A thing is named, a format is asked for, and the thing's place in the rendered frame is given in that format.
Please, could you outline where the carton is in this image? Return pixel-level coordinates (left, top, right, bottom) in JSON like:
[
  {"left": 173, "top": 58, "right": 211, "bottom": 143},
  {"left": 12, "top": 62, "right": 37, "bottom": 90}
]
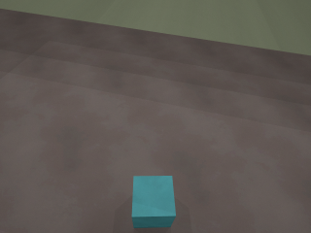
[{"left": 131, "top": 176, "right": 176, "bottom": 228}]

